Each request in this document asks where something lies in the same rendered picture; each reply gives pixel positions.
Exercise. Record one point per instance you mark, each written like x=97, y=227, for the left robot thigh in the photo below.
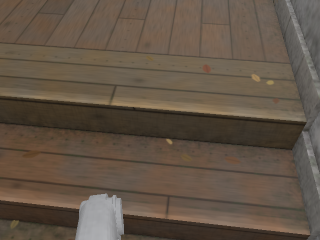
x=101, y=218

